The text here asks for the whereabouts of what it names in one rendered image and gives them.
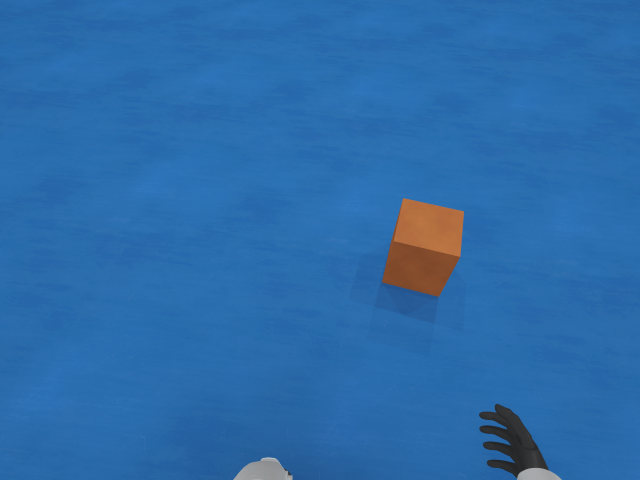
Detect left robot shin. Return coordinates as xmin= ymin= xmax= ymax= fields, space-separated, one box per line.
xmin=260 ymin=458 xmax=284 ymax=469

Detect carton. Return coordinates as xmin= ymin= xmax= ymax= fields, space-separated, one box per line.
xmin=382 ymin=198 xmax=464 ymax=297

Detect right robot hand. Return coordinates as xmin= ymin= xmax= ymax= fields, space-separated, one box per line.
xmin=479 ymin=404 xmax=549 ymax=478

